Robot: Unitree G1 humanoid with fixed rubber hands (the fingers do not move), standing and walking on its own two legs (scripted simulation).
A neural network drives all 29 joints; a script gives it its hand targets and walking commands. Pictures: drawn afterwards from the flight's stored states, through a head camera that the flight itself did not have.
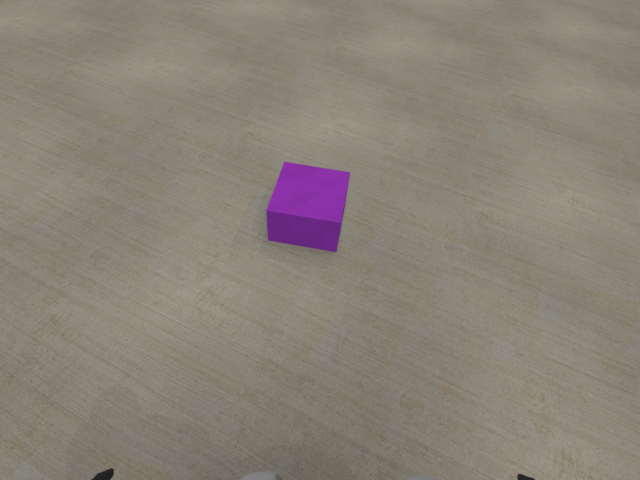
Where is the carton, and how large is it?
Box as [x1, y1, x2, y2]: [266, 162, 349, 251]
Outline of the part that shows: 284,162 266,210 268,240 336,251 349,172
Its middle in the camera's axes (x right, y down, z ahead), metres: -0.05 -0.15 +1.56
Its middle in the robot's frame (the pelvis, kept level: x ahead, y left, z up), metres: +1.18 +0.04 -0.63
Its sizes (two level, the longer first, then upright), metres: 0.290 0.275 0.168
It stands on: the floor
